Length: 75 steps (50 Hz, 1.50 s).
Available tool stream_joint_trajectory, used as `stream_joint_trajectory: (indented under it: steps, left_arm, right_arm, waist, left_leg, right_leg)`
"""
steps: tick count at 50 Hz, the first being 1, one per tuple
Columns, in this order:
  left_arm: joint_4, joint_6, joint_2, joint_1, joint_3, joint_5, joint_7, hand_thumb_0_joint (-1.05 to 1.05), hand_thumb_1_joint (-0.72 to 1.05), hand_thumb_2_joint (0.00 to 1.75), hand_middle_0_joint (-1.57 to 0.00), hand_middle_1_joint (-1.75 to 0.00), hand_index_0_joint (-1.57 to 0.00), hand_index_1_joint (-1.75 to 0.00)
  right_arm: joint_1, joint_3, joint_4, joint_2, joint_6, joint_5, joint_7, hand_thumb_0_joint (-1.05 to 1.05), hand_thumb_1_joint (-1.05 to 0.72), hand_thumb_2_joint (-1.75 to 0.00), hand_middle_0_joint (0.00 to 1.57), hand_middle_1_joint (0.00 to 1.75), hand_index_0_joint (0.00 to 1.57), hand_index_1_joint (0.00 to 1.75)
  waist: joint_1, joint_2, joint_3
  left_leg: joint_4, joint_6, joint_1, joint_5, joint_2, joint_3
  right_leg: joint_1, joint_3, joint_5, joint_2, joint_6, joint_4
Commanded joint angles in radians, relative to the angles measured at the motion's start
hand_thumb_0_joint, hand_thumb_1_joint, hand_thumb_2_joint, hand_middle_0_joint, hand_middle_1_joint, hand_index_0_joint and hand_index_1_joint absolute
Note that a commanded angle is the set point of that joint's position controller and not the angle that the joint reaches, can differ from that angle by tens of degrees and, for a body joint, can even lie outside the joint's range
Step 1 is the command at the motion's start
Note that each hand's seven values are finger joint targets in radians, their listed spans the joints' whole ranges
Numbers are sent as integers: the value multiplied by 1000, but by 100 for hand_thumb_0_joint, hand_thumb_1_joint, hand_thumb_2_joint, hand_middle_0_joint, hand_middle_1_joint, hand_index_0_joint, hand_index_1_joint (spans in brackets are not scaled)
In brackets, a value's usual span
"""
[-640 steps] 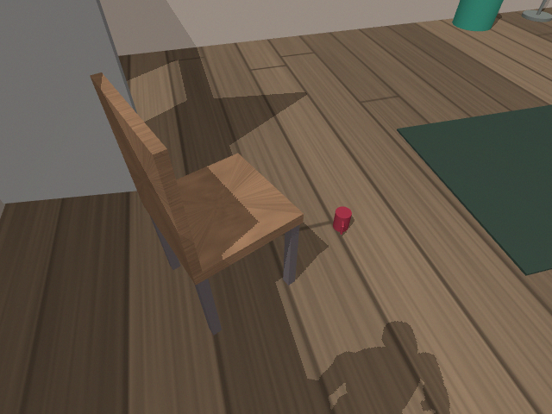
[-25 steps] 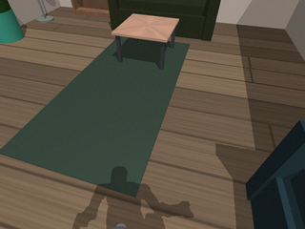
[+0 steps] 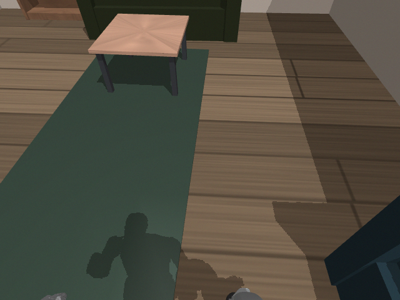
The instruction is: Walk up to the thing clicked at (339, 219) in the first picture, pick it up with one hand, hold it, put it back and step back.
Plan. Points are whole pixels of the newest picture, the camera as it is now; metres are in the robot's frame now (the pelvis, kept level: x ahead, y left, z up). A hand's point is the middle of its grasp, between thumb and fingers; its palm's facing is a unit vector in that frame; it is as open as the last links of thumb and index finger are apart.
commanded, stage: walk up
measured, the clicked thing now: out of the picture -0.38 +0.66 -0.72
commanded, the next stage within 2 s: none
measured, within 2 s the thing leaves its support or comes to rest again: neither
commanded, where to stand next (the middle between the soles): +0.94 +0.06 m, yaw +2 degrees
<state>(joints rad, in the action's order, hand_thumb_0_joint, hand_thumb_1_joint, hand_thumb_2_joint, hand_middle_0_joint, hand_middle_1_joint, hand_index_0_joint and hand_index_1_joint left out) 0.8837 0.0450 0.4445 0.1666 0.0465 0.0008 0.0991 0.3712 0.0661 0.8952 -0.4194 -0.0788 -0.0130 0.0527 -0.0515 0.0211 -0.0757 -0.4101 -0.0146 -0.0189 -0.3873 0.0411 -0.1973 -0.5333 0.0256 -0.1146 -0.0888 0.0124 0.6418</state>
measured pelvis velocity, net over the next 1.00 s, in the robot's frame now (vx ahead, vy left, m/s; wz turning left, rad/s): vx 0.47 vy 0.03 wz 0.01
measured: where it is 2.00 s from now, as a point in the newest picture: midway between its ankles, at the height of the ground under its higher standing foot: (185, 185)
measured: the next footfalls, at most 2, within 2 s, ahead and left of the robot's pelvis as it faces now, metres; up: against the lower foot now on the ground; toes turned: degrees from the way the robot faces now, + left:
right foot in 0.06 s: +0.22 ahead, -0.12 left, +0.00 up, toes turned -4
left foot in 0.52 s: +0.43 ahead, +0.15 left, +0.01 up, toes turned +6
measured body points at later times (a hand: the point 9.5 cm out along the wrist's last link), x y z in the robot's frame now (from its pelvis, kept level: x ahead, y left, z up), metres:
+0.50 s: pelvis +0.25 +0.01 +0.00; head +0.27 +0.02 +0.45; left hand +0.27 +0.34 -0.11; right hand +0.36 -0.31 -0.10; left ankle +0.39 +0.15 -0.72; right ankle +0.18 -0.12 -0.73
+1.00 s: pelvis +0.47 +0.03 +0.01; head +0.48 +0.03 +0.46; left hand +0.55 +0.36 -0.09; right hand +0.49 -0.29 -0.10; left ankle +0.39 +0.15 -0.72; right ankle +0.60 -0.10 -0.71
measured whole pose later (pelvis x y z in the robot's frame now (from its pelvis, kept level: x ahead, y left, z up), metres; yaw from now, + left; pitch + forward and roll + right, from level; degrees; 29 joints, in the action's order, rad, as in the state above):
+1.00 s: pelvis +0.47 +0.03 +0.01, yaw +0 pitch -3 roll +2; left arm 0.92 0.05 0.42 0.24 0.05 -0.01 0.08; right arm 0.37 0.06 0.88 -0.42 -0.07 -0.01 0.05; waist -0.03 0.02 -0.07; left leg -0.45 0.01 0.04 -0.37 0.00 -0.10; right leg -0.44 0.02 -0.14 -0.09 0.01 0.59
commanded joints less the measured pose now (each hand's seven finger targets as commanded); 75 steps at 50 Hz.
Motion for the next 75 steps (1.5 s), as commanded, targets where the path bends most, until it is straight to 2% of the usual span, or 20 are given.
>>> stream_joint_trajectory:
  steps: [1,3,5,6,11,19,23,27,29,30,35,42,47,51,52,53,55,60,71,75]
  left_arm:
    - [-59,28,150,-35,60,-6,-12,0,90,90,-20,-30,-20,-30]
    - [-8,41,214,157,93,-9,-32,0,90,90,-20,-30,-20,-30]
    - [-17,51,355,266,125,-5,-55,0,90,90,-20,-30,-20,-30]
    - [-24,45,357,221,128,14,-59,0,90,90,-20,-30,-20,-30]
    - [-56,65,212,75,82,17,-77,0,90,90,-20,-30,-20,-30]
    - [-96,82,227,84,91,-10,-70,0,90,90,-20,-30,-20,-30]
    - [-89,77,245,101,91,-13,-67,0,90,90,-20,-30,-20,-30]
    - [-86,62,203,123,68,-13,-71,0,90,90,-20,-30,-20,-30]
    - [-72,49,161,203,60,9,-79,0,90,90,-20,-30,-20,-30]
    - [-57,42,218,167,59,-4,-91,0,90,90,-20,-30,-20,-30]
    - [-7,19,182,226,47,10,-61,0,90,90,-20,-30,-20,-30]
    - [-52,17,157,70,53,-12,-33,0,90,90,-20,-30,-20,-30]
    - [-60,36,132,11,58,-12,-29,0,90,90,-20,-30,-20,-30]
    - [-5,50,174,166,82,-15,-50,0,90,90,-20,-30,-20,-30]
    - [8,59,226,250,103,-22,-62,0,90,90,-20,-30,-20,-30]
    - [-10,64,301,276,117,-20,-71,0,90,90,-20,-30,-20,-30]
    - [-44,59,288,204,99,5,-77,0,90,90,-20,-30,-20,-30]
    - [-63,65,210,118,74,8,-80,0,90,90,-20,-30,-20,-30]
    - [-156,31,197,15,84,-20,-53,0,90,90,-20,-30,-20,-30]
    - [-149,7,191,-8,72,-29,-44,0,90,90,-20,-30,-20,-30]
  right_arm:
    - [-57,77,-103,-264,-23,7,-21,0,-90,-90,20,30,20,30]
    - [-27,54,-111,-211,-21,3,-20,0,-90,-90,20,30,20,30]
    - [66,29,-117,-162,-12,18,-19,0,-90,-90,20,30,20,30]
    - [30,49,-97,-248,-4,11,-30,0,-90,-90,20,30,20,30]
    - [7,38,-57,-181,9,24,-18,0,-90,-90,20,30,20,30]
    - [-149,54,-103,-168,22,-5,26,0,-90,-90,20,30,20,30]
    - [-210,57,-109,-164,3,-9,38,0,-90,-90,20,30,20,30]
    - [42,93,-21,-241,-11,-23,17,0,-90,-90,20,30,20,30]
    - [142,128,-31,-355,-18,-2,0,0,-90,-90,20,30,20,30]
    - [88,126,-47,-340,-14,13,-8,0,-90,-90,20,30,20,30]
    - [-90,66,-87,-226,-27,23,-23,0,-90,-90,20,30,20,30]
    - [-59,72,-99,-256,-39,9,-16,0,-90,-90,20,30,20,30]
    - [-56,67,-107,-249,-28,9,-15,0,-90,-90,20,30,20,30]
    - [-43,53,-128,-208,-13,13,-21,0,-90,-90,20,30,20,30]
    - [3,32,-133,-154,-15,17,-20,0,-90,-90,20,30,20,30]
    - [48,12,-140,-106,-11,16,-17,0,-90,-90,20,30,20,30]
    - [20,39,-109,-222,10,6,-31,0,-90,-90,20,30,20,30]
    - [24,38,-57,-189,14,16,-16,0,-90,-90,20,30,20,30]
    - [-168,44,-101,-169,53,5,50,0,-90,-90,20,30,20,30]
    - [31,62,-21,-181,45,-5,23,0,-90,-90,20,30,20,30]
  waist:
    - [45,-86,45]
    - [148,69,187]
    - [164,296,239]
    - [165,216,212]
    - [53,107,35]
    - [75,101,-16]
    - [88,100,16]
    - [-44,-114,154]
    - [-65,-388,235]
    - [-46,-282,197]
    - [64,-126,42]
    - [24,-148,-52]
    - [24,-144,-13]
    - [104,-2,114]
    - [139,148,178]
    - [129,296,194]
    - [119,95,79]
    - [59,138,26]
    - [96,110,11]
    - [-4,-26,123]
  left_leg:
    - [27,175,146,412,231,129]
    - [-361,124,234,473,136,68]
    - [-754,53,591,-131,-59,129]
    - [-834,55,630,-139,-5,197]
    - [-701,54,506,94,45,270]
    - [-354,-5,576,230,67,232]
    - [-191,31,412,285,80,190]
    - [-109,94,13,171,6,150]
    - [136,237,-244,-39,332,846]
    - [147,275,-177,-40,372,872]
    - [176,139,192,186,187,354]
    - [239,245,188,122,227,306]
    - [108,207,171,380,197,244]
    - [-216,146,240,448,135,187]
    - [-445,114,347,321,57,132]
    - [-634,69,562,-106,-70,124]
    - [-739,64,637,-84,-30,241]
    - [-629,45,527,44,20,272]
    - [-212,26,444,273,86,148]
    - [-136,69,128,178,-28,58]
  right_leg:
    - [242,60,28,45,35,-56]
    - [557,31,-65,64,69,-112]
    - [783,-673,-261,-323,192,-346]
    - [741,-733,-270,-345,253,-364]
    - [375,-199,192,-146,140,-360]
    - [349,-79,-142,-149,193,-443]
    - [345,-72,-51,-188,173,-359]
    - [248,23,112,-81,116,88]
    - [-127,-4,-400,151,45,502]
    - [-154,-90,-416,87,52,571]
    - [29,-106,-159,2,16,436]
    - [-30,-39,-93,-43,-29,164]
    - [126,16,-7,6,5,-55]
    - [467,37,-37,64,41,-161]
    - [595,-118,-144,-49,72,-227]
    - [707,-512,-250,-283,143,-320]
    - [600,-611,-289,-344,226,-398]
    - [404,-197,105,-174,180,-363]
    - [334,-30,-211,-203,157,-423]
    - [260,78,-227,-139,117,-81]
